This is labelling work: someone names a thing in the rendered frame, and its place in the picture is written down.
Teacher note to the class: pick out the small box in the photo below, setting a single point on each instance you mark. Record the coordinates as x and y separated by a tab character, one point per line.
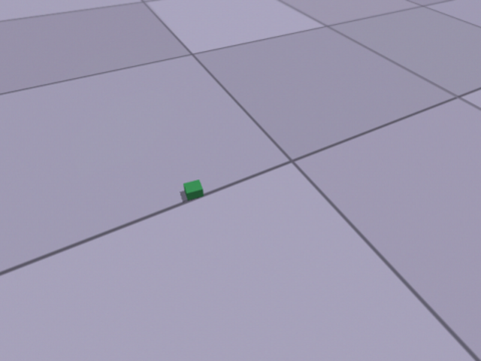
193	189

